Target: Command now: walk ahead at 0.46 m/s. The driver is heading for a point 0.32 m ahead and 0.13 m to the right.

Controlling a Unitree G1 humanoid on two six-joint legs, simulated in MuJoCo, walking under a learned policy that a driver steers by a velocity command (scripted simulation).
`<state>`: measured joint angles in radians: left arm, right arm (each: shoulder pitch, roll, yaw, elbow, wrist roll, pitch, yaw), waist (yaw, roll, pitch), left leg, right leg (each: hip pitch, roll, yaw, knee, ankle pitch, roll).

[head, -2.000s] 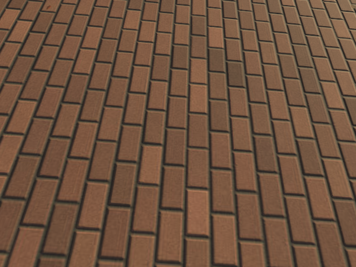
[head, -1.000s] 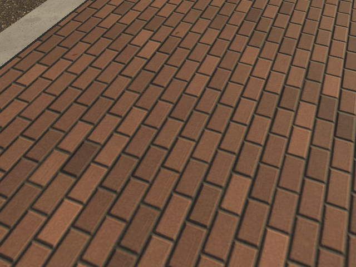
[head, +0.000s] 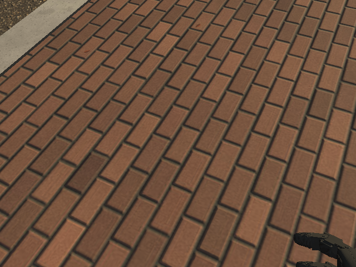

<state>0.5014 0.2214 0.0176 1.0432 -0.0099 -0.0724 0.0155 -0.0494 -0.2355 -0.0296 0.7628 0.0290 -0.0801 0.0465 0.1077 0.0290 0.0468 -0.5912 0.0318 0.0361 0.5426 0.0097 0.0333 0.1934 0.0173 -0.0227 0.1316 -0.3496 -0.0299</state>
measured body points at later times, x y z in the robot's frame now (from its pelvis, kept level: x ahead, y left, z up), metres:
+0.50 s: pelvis +0.26 +0.01 +0.01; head +0.29 +0.00 +0.45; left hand +0.46 +0.24 -0.10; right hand +0.25 -0.26 -0.14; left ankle +0.19 +0.12 -0.73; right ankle +0.40 -0.12 -0.71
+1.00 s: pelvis +0.35 +0.00 +0.01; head +0.36 +0.01 +0.46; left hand +0.48 +0.24 -0.13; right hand +0.36 -0.26 -0.14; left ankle +0.34 +0.13 -0.73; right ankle +0.40 -0.11 -0.73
